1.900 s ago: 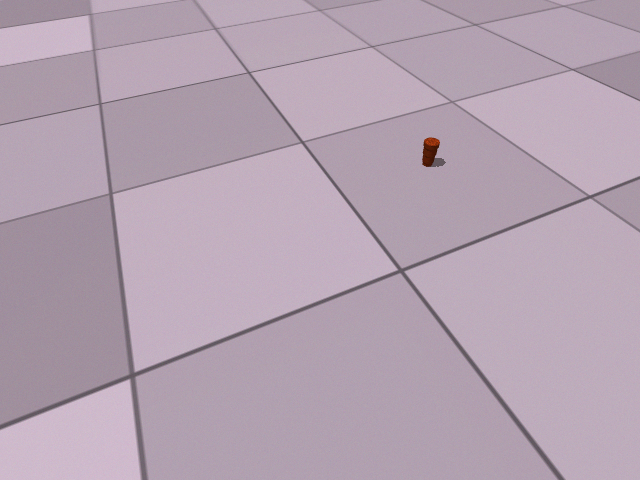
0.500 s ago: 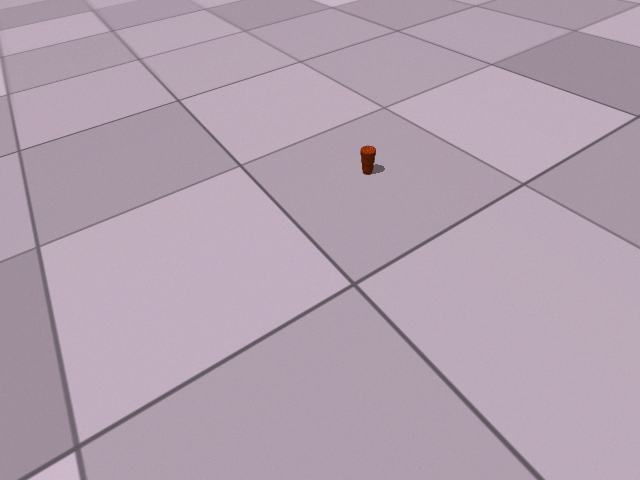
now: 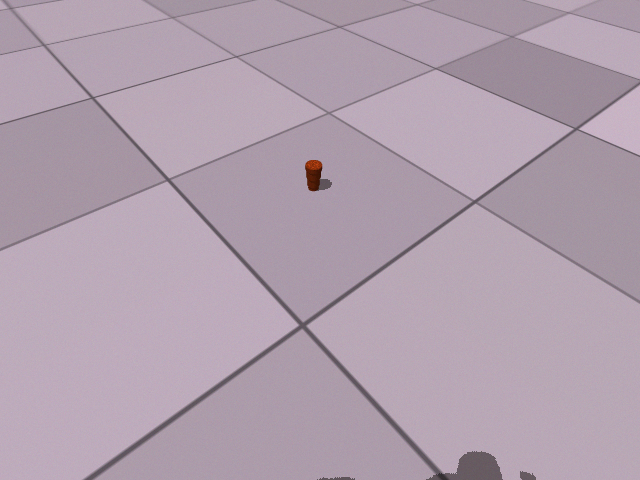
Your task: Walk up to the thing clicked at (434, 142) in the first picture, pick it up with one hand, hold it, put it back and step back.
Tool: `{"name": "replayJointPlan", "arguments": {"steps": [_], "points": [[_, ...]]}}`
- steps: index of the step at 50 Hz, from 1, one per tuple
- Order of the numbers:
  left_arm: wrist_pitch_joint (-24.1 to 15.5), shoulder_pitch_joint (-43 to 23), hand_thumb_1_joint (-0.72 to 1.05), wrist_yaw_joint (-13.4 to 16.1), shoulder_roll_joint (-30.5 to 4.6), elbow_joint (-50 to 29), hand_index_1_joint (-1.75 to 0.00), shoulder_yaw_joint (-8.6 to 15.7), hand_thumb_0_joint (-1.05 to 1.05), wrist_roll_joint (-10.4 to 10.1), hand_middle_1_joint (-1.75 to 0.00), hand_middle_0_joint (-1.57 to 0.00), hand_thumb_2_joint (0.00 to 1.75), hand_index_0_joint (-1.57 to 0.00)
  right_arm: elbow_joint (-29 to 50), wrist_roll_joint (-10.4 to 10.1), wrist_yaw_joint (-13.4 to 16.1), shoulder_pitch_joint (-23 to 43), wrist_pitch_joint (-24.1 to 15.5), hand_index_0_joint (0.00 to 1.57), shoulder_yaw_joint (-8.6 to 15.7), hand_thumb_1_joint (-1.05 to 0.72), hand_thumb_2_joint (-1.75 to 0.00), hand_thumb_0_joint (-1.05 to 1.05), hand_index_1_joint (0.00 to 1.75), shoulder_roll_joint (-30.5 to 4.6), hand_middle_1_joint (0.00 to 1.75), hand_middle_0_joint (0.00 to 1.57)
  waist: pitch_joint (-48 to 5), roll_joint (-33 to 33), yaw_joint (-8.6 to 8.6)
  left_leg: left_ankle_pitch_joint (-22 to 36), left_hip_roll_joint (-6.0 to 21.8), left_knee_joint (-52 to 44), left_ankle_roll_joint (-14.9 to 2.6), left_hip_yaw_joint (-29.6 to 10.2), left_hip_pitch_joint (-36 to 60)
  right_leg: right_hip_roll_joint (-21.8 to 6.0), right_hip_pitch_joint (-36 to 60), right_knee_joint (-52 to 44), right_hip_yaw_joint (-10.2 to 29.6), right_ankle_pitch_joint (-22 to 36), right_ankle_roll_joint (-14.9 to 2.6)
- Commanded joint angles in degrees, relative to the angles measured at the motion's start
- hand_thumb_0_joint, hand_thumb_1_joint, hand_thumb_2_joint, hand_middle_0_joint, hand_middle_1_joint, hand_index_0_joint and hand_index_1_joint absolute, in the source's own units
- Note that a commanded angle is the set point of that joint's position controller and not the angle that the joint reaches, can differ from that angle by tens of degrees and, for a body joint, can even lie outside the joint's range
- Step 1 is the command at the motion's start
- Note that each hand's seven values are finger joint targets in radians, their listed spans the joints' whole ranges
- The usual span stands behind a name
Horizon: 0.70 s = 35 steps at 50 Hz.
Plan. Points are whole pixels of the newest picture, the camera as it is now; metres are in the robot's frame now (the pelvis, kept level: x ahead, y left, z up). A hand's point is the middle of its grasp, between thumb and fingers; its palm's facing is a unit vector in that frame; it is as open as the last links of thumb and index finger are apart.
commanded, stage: walk up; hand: left
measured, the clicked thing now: (313, 176) +1.55 +0.10 -0.68
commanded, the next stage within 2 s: none
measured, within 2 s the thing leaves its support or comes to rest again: neither
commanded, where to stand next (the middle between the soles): +1.10 -0.11 m, yaw -6 degrees
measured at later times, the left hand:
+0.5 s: hand (227, 306) +0.42 +0.20 -0.10, palm faces -0.13 -0.91 -0.39, open 7.4 cm
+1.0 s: hand (222, 255) +0.57 +0.24 -0.13, palm faces -0.15 -0.93 -0.34, open 7.4 cm
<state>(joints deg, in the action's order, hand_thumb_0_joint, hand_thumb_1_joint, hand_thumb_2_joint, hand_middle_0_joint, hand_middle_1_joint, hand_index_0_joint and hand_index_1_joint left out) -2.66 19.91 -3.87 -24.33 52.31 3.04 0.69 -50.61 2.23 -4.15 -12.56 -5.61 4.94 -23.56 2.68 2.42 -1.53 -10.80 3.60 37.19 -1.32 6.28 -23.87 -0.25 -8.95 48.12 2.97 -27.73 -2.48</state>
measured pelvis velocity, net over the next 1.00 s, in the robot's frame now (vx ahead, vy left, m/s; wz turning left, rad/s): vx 0.50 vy -0.03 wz -0.12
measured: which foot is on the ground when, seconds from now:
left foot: down 0.00-0.40, up 0.42-0.80, down 0.82-1.00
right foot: up 0.00-0.36, down 0.38-0.84, up 0.86-1.00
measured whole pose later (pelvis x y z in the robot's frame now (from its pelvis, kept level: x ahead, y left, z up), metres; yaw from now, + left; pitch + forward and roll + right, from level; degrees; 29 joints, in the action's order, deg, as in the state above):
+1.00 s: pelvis +0.50 -0.03 +0.02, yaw -7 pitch -3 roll +0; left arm -3.3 18.3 -2.9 -26.1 53.0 1.8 -0.4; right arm -48.1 -0.1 -3.1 -14.8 -5.7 2.7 -22.2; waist 4.1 3.5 -0.7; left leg -12.9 2.0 30.3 -1.8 6.9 -14.7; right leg -2.8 -25.5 61.1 1.0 -20.1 -2.1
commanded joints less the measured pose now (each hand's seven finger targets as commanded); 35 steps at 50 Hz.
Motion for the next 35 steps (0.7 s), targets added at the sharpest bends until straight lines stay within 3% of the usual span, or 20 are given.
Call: {"name": "replayJointPlan", "arguments": {"steps": [1, 3, 4, 6, 7, 9, 11, 13, 15, 16, 18, 19, 20, 21, 22, 24, 26, 28, 31, 35], "points": [[-2.7, -0.2, 0.9, 1.8, -15.0, -5.5, -0.3, 2.4, 0.0, -0.8, -0.3, -0.2, 0.9, -0.2, 4.6, -2.3, 1.8, -4.3, -1.3, 0.2, 5.3, -0.9, -0.9, 0.0, 0.3, -19.0, 0.3, 0.2, -2.4, -6.7, 3.44, -28.4, 21.0, -27.0, -10.47, -35.4, 24.0, -1.8, -31.7, 23.2, 5.8, 7.6, -0.79], [-2.7, -0.8, 0.9, 1.0, -13.5, -4.1, -0.3, 2.8, 0.0, -1.2, -0.3, -0.2, 0.9, -0.2, 4.9, -2.1, 2.1, -3.9, -1.7, 0.2, 3.5, -0.9, -0.9, 0.0, 0.3, -14.8, 0.3, 0.2, -0.3, -7.5, 2.99, -11.0, 15.4, -24.4, -9.26, -20.2, 20.4, -4.7, -29.2, 17.6, 3.7, 10.2, 0.14], [-2.3, -1.0, 0.9, 0.5, -12.4, -4.0, -0.3, 2.7, 0.0, -1.3, -0.3, -0.2, 0.9, -0.2, 4.4, -2.1, 2.1, -5.1, -2.0, 0.2, 3.1, -0.9, -0.9, 0.0, 0.3, -14.3, 0.3, 0.2, -0.4, -8.6, 2.84, -3.0, 14.6, -24.0, -9.13, -15.7, 19.1, -5.1, -27.6, 15.2, 3.4, 10.5, 0.91], [-1.8, -3.9, 0.9, -0.3, -10.9, -5.2, -0.3, 2.5, 0.0, -1.0, -0.3, -0.2, 0.9, -0.2, 4.5, -1.6, 2.2, -5.8, -2.2, 0.2, 3.1, -0.9, -0.9, 0.0, 0.3, -14.7, 0.3, 0.2, 0.0, -9.4, 3.2, 5.2, 14.6, -24.1, -10.39, -10.8, 18.6, -5.5, -26.2, 8.9, 2.1, 10.9, 2.05], [-1.7, -6.3, 0.9, -0.7, -10.3, -6.2, -0.3, 2.2, 0.0, -1.0, -0.3, -0.2, 0.9, -0.2, 4.8, -1.5, 2.2, -6.0, -2.2, 0.2, 3.2, -0.9, -0.9, 0.0, 0.3, -15.5, 0.3, 0.2, 0.7, -9.8, 3.51, 6.8, 15.1, -24.3, -11.5, -9.7, 18.7, -5.8, -26.5, 4.4, 1.2, 10.1, 2.43], [-1.5, -9.2, 0.9, -1.5, -9.7, -7.2, -0.3, 2.2, 0.0, -0.6, -0.3, -0.2, 0.9, -0.2, 5.5, -1.5, 1.9, -4.9, -2.2, 0.2, 3.2, -0.9, -0.9, 0.0, 0.3, -16.2, 0.3, 0.2, 1.8, -10.0, 3.46, 5.5, 14.9, -25.0, -11.65, -6.7, 16.9, -6.6, -25.1, -1.9, -1.5, 13.7, 2.24], [-1.3, -11.4, 0.9, -2.1, -9.1, -7.4, -0.3, 2.2, 0.0, -0.5, -0.3, -0.2, 0.9, -0.2, 5.5, -1.8, 1.8, -5.0, -1.9, 0.2, 3.3, -0.9, -0.9, 0.0, 0.3, -16.3, 0.3, 0.2, 0.9, -10.2, 3.83, 3.8, 12.1, -24.0, -9.48, -3.2, 16.9, -5.5, -21.5, -9.1, -4.1, 19.9, 1.61], [-1.2, -11.9, 0.9, -2.3, -9.2, -7.0, -0.3, 2.7, 0.0, -0.6, -0.3, -0.2, 0.9, -0.2, 5.6, -1.9, 1.8, -3.9, -1.4, 0.2, 3.3, -0.9, -0.9, 0.0, 0.3, -16.8, 0.3, 0.2, 0.5, -9.6, 2.86, -1.2, 12.5, -24.0, -8.33, -2.7, 13.7, -5.1, -14.8, -12.6, -5.1, 24.6, 0.99], [-1.1, -13.5, 0.9, -2.3, -9.4, -6.5, -0.3, 3.0, 0.0, -0.6, -0.3, -0.2, 0.9, -0.2, 5.4, -1.8, 1.8, -4.4, -0.8, 0.2, 3.2, -0.9, -0.9, 0.0, 0.3, -16.9, 0.3, 0.2, 1.1, -8.1, 3.08, -3.3, 12.6, -22.6, -7.96, -2.5, 12.3, -3.9, -11.7, -13.1, -6.4, 24.1, 0.67], [-1.1, -12.8, 0.9, -2.2, -9.7, -6.3, -0.3, 3.1, 0.0, -0.5, -0.3, -0.2, 0.9, -0.2, 5.4, -1.6, 1.9, -3.7, -0.6, 0.2, 3.2, -0.9, -0.9, 0.0, 0.3, -17.1, 0.3, 0.2, 1.2, -7.7, 2.27, -3.4, 12.5, -20.5, -7.86, -2.0, 12.4, -3.4, -10.3, -13.7, -7.3, 22.4, 0.42], [-1.6, -5.9, 0.9, -1.4, -12.1, -4.0, -0.3, 4.2, 0.0, -0.2, -0.3, -0.2, 0.9, -0.2, 5.2, -1.4, 2.1, -4.4, -0.2, 0.2, 2.4, -0.9, -0.9, 0.0, 0.3, -15.3, 0.3, 0.2, -3.2, -1.5, -1.97, 8.4, 9.2, -4.1, -5.53, 2.1, 10.4, -0.9, 3.4, -17.5, -8.3, 18.7, -0.96], [-2.1, 2.5, 0.9, -0.4, -15.2, -2.0, -0.3, 5.8, 0.0, 0.0, -0.3, -0.2, 0.9, -0.2, 5.4, -1.2, 2.1, -7.1, -0.1, 0.2, 1.1, -0.9, -0.9, 0.0, 0.3, -12.2, 0.3, 0.2, -8.5, 7.2, -5.82, 5.1, 5.2, 12.7, -4.0, 2.8, 3.7, -2.5, 15.3, -19.7, -2.9, 10.6, -2.06], [-2.5, 6.2, 0.9, 0.6, -21.6, -2.6, -0.3, 7.3, 0.0, -0.2, -0.3, -0.2, 0.9, -0.2, 6.5, -2.1, 2.0, -11.5, -0.2, 0.2, -0.4, -0.9, -0.9, 0.0, 0.3, -7.7, 0.3, 0.2, -12.0, 19.6, -5.29, -16.5, -2.7, 27.9, -0.68, 2.8, -9.9, -19.5, 24.2, -28.2, 27.5, 4.5, -8.05], [-2.4, 4.9, 0.9, 0.8, -22.1, -3.4, -0.3, 7.1, 0.0, -1.5, -0.3, -0.2, 0.9, -0.2, 5.6, -2.2, 2.6, -8.2, 0.3, 0.2, 1.0, -0.9, -0.9, 0.0, 0.3, -14.1, 0.3, 0.2, -11.0, 12.5, -6.03, -18.9, -1.1, 33.3, -0.29, -4.5, -14.3, -23.7, 21.9, -32.6, 38.3, 3.2, -13.33], [-2.2, 0.9, 0.9, 1.2, -20.5, -4.4, -0.3, 6.5, 0.0, -2.3, -0.3, -0.2, 0.9, -0.2, 4.3, -2.5, 2.9, -6.3, 0.8, 0.2, 1.2, -0.9, -0.9, 0.0, 0.3, -15.1, 0.3, 0.2, -7.1, 4.3, -4.18, -14.7, 1.8, 35.2, -0.36, -9.1, -12.7, -22.3, 14.9, -32.6, 31.7, 5.7, -12.61], [-2.6, -3.5, 0.9, 1.9, -17.1, -5.6, -0.3, 5.2, 0.0, -1.8, -0.3, -0.2, 0.9, -0.2, 3.6, -2.9, 2.5, -6.0, 0.8, 0.2, 0.8, -0.9, -0.9, 0.0, 0.3, -13.2, 0.3, 0.2, -3.4, 4.4, -1.63, -9.7, 3.2, 31.3, -1.24, -9.2, -11.4, -17.5, 7.5, -31.1, 18.9, 14.7, -11.14], [-3.2, -4.6, 0.9, 2.0, -14.1, -5.7, -0.3, 4.4, 0.0, -1.8, -0.3, -0.2, 0.9, -0.2, 2.2, -2.3, 1.7, -8.4, 1.3, 0.2, 0.9, -0.9, -0.9, 0.0, 0.3, -12.9, 0.3, 0.2, -1.0, 5.5, 0.52, -6.4, 3.6, 25.9, -0.57, -9.0, -7.7, -13.6, 0.9, -32.8, 11.3, 17.7, -9.48], [-3.9, -4.7, 0.9, 1.9, -14.2, -6.8, -0.3, 4.2, 0.0, -1.2, -0.3, -0.2, 0.9, -0.2, 2.4, -1.7, 0.8, -7.8, 1.6, 0.2, 1.2, -0.9, -0.9, 0.0, 0.3, -12.0, 0.3, 0.2, 0.1, 4.9, 1.01, -5.3, 4.0, 19.9, 0.64, -7.8, -7.2, -13.8, -2.2, -33.9, 8.3, 17.2, -10.65], [-4.2, -4.4, 0.9, 1.7, -15.2, -7.4, -0.3, 4.6, 0.0, -0.6, -0.3, -0.2, 0.9, -0.2, 3.7, -1.0, -0.2, -3.5, 1.6, 0.2, 1.5, -0.9, -0.9, 0.0, 0.3, -11.5, 0.3, 0.2, 0.9, 4.6, 0.0, -4.4, 4.4, 9.9, 1.79, -5.9, -6.4, -13.9, -4.9, -35.6, 6.0, 8.2, -11.4], [-4.5, -3.5, 0.9, 1.4, -15.8, -7.5, -0.3, 4.5, 0.0, -0.2, -0.3, -0.2, 0.9, -0.2, 5.3, -1.0, -1.0, 1.8, 0.8, 0.2, 2.0, -0.9, -0.9, 0.0, 0.3, -10.6, 0.3, 0.2, 1.4, 3.7, -0.95, 3.0, 3.8, 0.5, 1.44, -4.7, -1.4, -13.7, -6.6, -34.5, 4.1, 6.7, -9.66]]}}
